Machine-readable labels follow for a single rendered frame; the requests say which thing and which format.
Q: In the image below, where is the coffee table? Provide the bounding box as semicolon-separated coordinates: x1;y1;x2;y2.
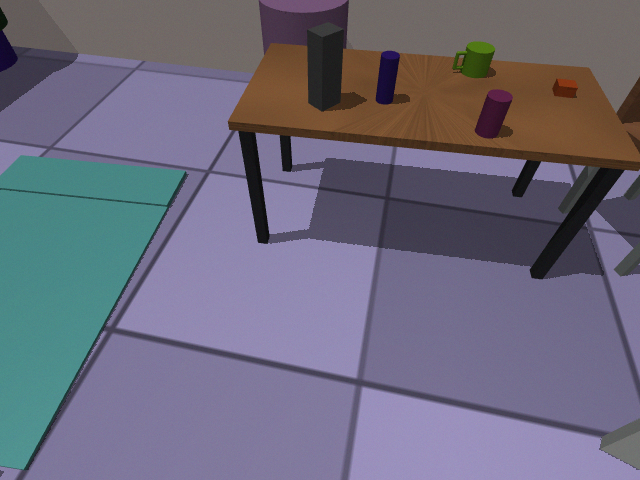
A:
228;43;640;279

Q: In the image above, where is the potted plant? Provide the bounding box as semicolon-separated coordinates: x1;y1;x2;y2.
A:
0;8;18;72

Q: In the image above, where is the chair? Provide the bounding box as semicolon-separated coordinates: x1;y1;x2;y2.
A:
558;77;640;276

